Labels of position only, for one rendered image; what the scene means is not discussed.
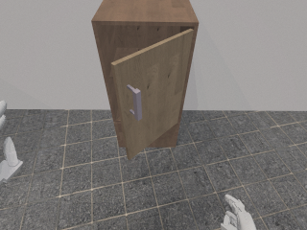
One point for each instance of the handle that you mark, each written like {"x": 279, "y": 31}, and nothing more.
{"x": 137, "y": 103}

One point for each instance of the robot right hand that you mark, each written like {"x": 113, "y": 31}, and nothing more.
{"x": 242, "y": 221}

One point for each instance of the robot left hand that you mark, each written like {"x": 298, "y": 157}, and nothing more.
{"x": 11, "y": 165}

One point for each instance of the cupboard door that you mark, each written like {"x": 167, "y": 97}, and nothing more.
{"x": 159, "y": 72}

